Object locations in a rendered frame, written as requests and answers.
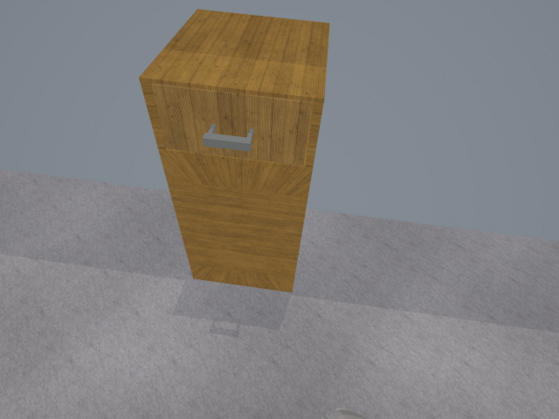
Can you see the cabinet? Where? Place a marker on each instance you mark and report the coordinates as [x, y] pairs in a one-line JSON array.
[[241, 219]]

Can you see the drawer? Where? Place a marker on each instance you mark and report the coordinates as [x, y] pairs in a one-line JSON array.
[[280, 125]]

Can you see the handle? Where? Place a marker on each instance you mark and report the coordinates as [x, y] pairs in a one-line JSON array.
[[227, 141]]

